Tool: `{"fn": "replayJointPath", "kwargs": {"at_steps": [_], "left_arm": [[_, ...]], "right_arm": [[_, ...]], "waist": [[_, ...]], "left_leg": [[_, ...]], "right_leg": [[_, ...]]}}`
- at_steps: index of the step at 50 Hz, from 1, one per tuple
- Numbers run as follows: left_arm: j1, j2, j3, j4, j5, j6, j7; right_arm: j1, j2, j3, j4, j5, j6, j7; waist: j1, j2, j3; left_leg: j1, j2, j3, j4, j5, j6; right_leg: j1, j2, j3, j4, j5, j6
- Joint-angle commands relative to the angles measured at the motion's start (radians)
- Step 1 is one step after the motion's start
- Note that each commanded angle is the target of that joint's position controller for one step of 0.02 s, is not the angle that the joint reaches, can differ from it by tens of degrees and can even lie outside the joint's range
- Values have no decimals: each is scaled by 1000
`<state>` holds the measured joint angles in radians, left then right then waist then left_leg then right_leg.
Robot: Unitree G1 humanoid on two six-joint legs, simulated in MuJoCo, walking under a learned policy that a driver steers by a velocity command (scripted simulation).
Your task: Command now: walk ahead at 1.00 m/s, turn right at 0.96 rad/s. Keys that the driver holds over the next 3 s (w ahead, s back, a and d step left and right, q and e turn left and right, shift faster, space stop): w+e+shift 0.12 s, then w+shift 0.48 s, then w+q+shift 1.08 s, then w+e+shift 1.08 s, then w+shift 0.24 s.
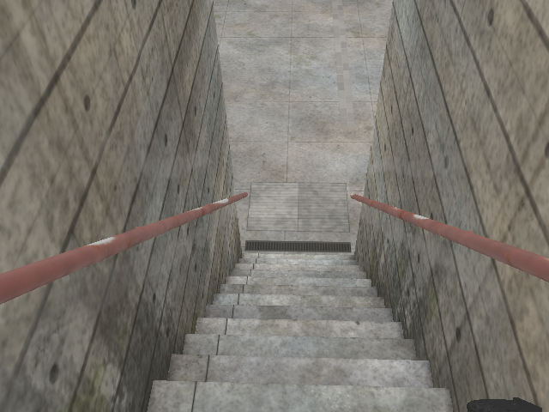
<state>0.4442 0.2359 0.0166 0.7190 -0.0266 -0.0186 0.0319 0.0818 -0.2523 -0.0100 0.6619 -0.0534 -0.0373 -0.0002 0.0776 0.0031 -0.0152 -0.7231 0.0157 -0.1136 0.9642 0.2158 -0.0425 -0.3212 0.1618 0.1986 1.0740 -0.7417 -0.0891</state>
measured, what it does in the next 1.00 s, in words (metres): goes down: left foot 0.22 m lower, then right foot 0.22 m lower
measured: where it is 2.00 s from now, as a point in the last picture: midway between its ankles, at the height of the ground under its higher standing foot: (319, 403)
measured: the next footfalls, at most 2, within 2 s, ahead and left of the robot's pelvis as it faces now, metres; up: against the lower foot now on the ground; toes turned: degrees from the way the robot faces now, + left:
left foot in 0.14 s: +0.14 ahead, +0.16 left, -0.22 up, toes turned -11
right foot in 0.58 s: +0.37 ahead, -0.18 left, -0.44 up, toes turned -19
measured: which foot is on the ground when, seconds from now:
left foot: up 0.00-0.12, down 0.14-0.56, up 0.58-1.00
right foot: down 0.00-0.12, up 0.14-0.56, down 0.58-1.00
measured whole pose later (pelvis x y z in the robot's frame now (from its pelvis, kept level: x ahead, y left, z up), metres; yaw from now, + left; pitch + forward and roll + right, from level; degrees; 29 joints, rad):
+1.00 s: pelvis +0.47 -0.10 -0.49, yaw -5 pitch -2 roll -2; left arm 0.50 0.20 0.03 0.99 0.01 -0.12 0.06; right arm 0.04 -0.24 -0.03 0.73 -0.06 0.06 0.01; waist 0.07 0.08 0.01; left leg -0.61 -0.01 -0.05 0.84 0.51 0.05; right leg -0.28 -0.09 -0.23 1.29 -0.89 -0.03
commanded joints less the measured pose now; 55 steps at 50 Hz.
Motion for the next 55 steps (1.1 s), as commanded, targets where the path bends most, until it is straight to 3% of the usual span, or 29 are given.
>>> {"fn": "replayJointPath", "kwargs": {"at_steps": [1,5,6,7,8,11,12,15,17,20,22,24,28,29,30,32,34,35,37,38,43,44,45,47,49,51,53,54,55], "left_arm": [[-77,117,38,-35,-18,7,23],[-392,132,46,-105,7,35,35],[-383,127,52,-113,16,44,20],[-388,29,27,-119,27,58,15],[-121,-56,6,-168,-10,54,14],[-277,63,25,-95,68,50,22],[-233,29,22,-115,96,45,18],[-349,19,8,-117,91,40,-11],[-332,61,41,-60,110,37,-21],[-634,37,35,-141,63,4,-36],[-608,44,29,-120,10,7,-67],[-484,101,54,-66,-34,41,-61],[60,180,111,143,50,34,-47],[144,154,100,173,68,26,-47],[187,175,71,202,107,-3,-62],[242,174,63,265,46,-40,-40],[88,142,54,224,48,-80,-30],[20,43,7,208,46,-89,-16],[86,201,35,223,45,-62,58],[1,149,28,222,3,-77,42],[-10,62,1,232,-18,-102,4],[21,155,27,198,4,-98,55],[72,188,50,219,5,-100,61],[133,117,44,264,27,-109,33],[148,76,45,264,50,-117,22],[85,121,60,238,59,-110,18],[2,144,80,230,68,-61,30],[-118,181,84,201,57,-60,20],[-165,133,80,186,70,-16,16]], "right_arm": [[11,-31,-20,-58,50,-19,28],[579,-125,-73,121,81,-7,-6],[600,-121,-75,106,76,-10,-8],[508,-88,-44,102,65,-15,9],[359,-147,-25,55,8,-50,27],[399,-132,-37,64,27,-90,43],[479,-167,-37,99,34,-116,37],[384,-145,-8,96,41,-100,15],[385,-205,-20,135,44,-94,1],[413,-161,-5,141,22,-100,-10],[354,-192,-21,140,0,-76,1],[275,-213,-38,176,3,-76,-2],[449,-136,-48,293,-18,-26,-29],[336,-123,-61,262,-13,-10,-33],[327,-37,-42,211,7,-17,-26],[411,-2,-15,189,12,-30,-29],[254,-63,-37,180,-41,-6,-49],[183,-46,-29,137,-34,15,-38],[191,6,-18,139,-16,92,49],[227,6,-21,139,6,101,8],[19,-56,-40,23,2,90,5],[-110,-57,-27,-9,-28,97,56],[-138,-42,-28,-16,-31,89,59],[-153,26,-14,-3,15,76,15],[-213,-4,-13,-14,-1,79,-6],[-162,-37,-30,-5,-22,87,-8],[107,-61,-57,86,39,63,4],[453,-86,-73,211,25,49,-7],[490,-80,-77,210,49,47,10]], "waist": [[-49,-70,-40],[-368,-125,-106],[-399,106,-6],[-319,169,111],[-12,316,55],[-118,102,57],[-41,111,74],[-32,-24,122],[-46,90,102],[-155,62,189],[-155,95,143],[-94,214,121],[66,-6,15],[147,-145,64],[102,-231,47],[13,-227,5],[-48,-98,34],[-97,-21,100],[-124,-20,-22],[-202,-146,9],[-102,-244,65],[-98,44,147],[-68,71,169],[-2,-160,147],[45,-188,196],[26,-157,173],[-76,-89,116],[-254,-56,-99],[-340,155,55]], "left_leg": [[462,-84,104,-271,365,-3],[895,52,15,-438,526,34],[923,114,-1,-724,499,77],[911,205,-52,-555,718,93],[974,357,-179,-185,1254,83],[590,252,-152,-337,438,174],[547,271,-184,-211,290,147],[144,277,-212,-302,-184,157],[220,293,-255,-167,-248,187],[397,228,-229,-110,-573,197],[220,182,-114,-186,-778,235],[296,235,-144,-121,-668,256],[387,44,122,808,-203,175],[121,-72,127,1180,-745,177],[-226,-145,15,1275,-1146,168],[-401,-90,-26,1059,-1002,95],[-393,-14,-146,726,-663,50],[-225,-34,-141,461,-399,13],[-187,-64,-162,582,-299,39],[-97,-31,-71,428,-181,-1],[177,-49,64,51,336,39],[34,-86,16,-11,452,70],[-15,-66,4,-66,451,85],[37,-18,13,-87,443,95],[22,-13,104,-127,321,95],[5,26,110,-140,155,118],[440,0,240,-332,-103,159],[960,-69,278,-176,81,188],[895,-14,53,-611,-167,278]], "right_leg": [[-276,-59,117,-97,507,-119],[-260,-42,124,519,738,-80],[-343,85,36,911,368,-64],[-571,158,6,1177,-79,-72],[-789,39,-51,1132,-92,-50],[-768,-38,-64,1066,191,-63],[-863,-76,44,837,436,-67],[-591,-105,15,258,860,58],[-585,-122,49,283,1035,29],[-769,-128,50,-59,1237,5],[-315,-150,-96,-350,1316,18],[-171,-288,-84,-388,1296,6],[323,-212,-227,-826,1023,-24],[455,-272,-152,-766,935,-68],[604,-329,-144,-336,1471,-40],[585,-522,37,-368,1843,-141],[309,-642,221,-448,1315,-249],[39,-576,102,-430,1474,-169],[41,-615,230,-432,1121,-75],[-81,-497,-16,-392,1223,-17],[-282,-346,-217,-313,271,9],[-245,-459,-72,-301,335,18],[-147,-484,-58,-274,335,21],[-69,-427,-196,-157,204,12],[-18,-450,-217,-94,209,-12],[79,-544,-160,-10,405,-38],[-95,-516,-333,347,764,-47],[-321,-481,-406,719,1025,-7],[-502,-297,-431,1168,431,-40]]}}
Over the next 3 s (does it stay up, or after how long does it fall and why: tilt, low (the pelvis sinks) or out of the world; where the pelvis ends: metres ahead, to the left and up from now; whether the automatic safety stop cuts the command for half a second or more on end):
stays up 1.56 0.08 -1.56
